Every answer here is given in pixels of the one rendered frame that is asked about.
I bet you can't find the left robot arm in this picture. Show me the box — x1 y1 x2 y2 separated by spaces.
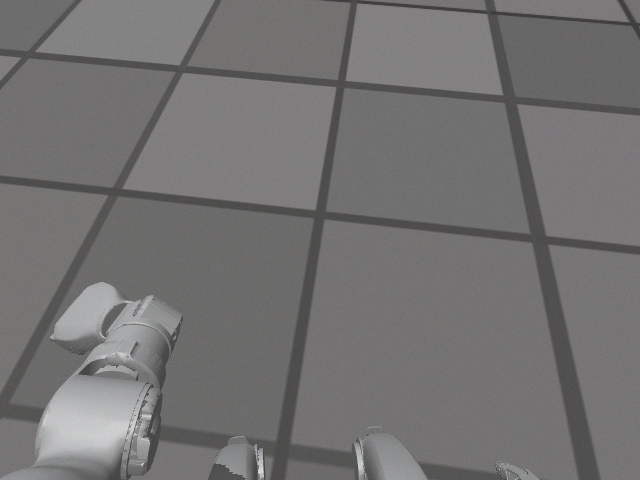
0 295 183 480

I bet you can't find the left robot hand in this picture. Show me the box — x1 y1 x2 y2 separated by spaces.
50 282 128 355

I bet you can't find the right robot hand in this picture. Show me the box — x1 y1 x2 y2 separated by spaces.
495 461 539 480

